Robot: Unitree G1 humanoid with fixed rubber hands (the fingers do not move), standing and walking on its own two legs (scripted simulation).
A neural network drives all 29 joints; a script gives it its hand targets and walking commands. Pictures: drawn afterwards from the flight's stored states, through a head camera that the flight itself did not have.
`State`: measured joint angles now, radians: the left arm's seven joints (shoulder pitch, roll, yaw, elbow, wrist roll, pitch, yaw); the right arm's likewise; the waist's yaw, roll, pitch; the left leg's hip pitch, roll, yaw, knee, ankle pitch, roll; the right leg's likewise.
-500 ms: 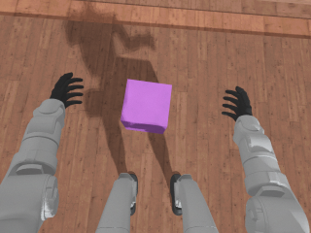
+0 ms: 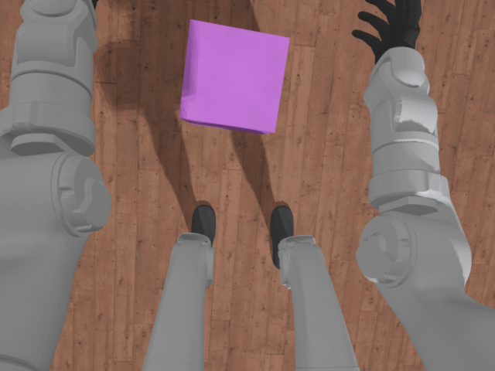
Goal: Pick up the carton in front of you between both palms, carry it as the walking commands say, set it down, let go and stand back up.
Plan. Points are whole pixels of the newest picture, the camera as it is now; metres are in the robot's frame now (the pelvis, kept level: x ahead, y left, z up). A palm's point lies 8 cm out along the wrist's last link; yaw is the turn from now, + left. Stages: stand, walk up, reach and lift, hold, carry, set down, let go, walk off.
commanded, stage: reach and lift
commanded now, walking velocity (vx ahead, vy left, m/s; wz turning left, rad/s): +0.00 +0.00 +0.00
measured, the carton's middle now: (232, 88) +0.53 +0.03 -0.54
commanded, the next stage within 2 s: none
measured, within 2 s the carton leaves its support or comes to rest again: leaves its support in 1.70 s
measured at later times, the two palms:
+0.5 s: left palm (136, 66) +0.54 +0.22 -0.37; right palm (328, 90) +0.51 -0.17 -0.37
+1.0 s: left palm (159, 68) +0.55 +0.20 -0.47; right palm (313, 92) +0.52 -0.16 -0.47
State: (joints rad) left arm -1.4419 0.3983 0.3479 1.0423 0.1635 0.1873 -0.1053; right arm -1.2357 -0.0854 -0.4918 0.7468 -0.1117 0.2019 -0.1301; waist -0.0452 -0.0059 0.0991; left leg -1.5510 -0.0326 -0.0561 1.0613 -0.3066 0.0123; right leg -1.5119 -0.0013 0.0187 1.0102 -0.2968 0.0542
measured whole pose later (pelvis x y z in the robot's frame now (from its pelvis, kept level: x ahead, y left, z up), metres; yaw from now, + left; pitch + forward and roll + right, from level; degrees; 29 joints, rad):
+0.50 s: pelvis -0.03 -0.02 -0.21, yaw -2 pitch +49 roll -5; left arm -1.48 0.52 0.11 1.07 -0.11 0.13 -0.01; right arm -1.33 -0.19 -0.27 0.84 0.12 0.16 -0.21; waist -0.03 -0.03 0.16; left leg -2.19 -0.06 -0.09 1.91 -0.57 -0.03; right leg -2.16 0.07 0.03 1.86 -0.56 0.08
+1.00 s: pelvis -0.04 -0.01 -0.29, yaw -3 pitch +35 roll -5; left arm -1.77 0.58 -0.05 1.28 -0.20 0.11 -0.01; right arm -1.61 -0.25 -0.21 1.07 0.19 0.12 -0.19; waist -0.02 -0.04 0.52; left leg -2.23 -0.01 -0.06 2.25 -0.63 0.01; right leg -2.19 0.07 0.02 2.19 -0.62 0.10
